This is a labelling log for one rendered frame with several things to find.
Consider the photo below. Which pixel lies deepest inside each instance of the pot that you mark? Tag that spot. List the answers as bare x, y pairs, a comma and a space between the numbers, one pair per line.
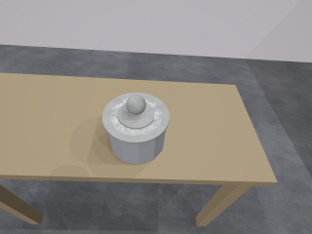
137, 153

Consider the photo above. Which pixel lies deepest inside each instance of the table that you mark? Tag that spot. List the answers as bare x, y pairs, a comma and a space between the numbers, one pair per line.
51, 129

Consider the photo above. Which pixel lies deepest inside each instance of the knob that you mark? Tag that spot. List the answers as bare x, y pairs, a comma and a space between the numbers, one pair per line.
136, 104

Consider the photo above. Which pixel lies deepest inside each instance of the lid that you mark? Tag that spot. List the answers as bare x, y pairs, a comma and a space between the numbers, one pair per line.
135, 129

